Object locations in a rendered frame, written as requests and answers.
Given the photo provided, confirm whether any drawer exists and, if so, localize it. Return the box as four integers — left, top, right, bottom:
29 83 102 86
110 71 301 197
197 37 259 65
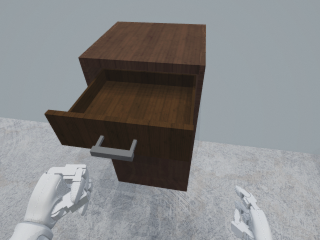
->
44 68 197 162

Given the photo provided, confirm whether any left robot hand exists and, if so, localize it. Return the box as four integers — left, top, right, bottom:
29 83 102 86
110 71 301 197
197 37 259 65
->
24 164 94 229

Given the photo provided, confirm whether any left robot forearm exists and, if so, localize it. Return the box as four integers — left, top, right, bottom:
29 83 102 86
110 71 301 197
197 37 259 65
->
9 221 54 240

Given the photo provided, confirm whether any cabinet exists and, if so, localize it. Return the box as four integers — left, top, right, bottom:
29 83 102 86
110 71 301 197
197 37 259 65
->
78 21 206 192

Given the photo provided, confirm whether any right robot hand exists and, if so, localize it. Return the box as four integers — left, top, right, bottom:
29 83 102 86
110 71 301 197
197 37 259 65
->
231 185 273 240

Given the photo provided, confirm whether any handle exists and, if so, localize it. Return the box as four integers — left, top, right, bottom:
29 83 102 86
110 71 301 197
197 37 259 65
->
90 135 137 162

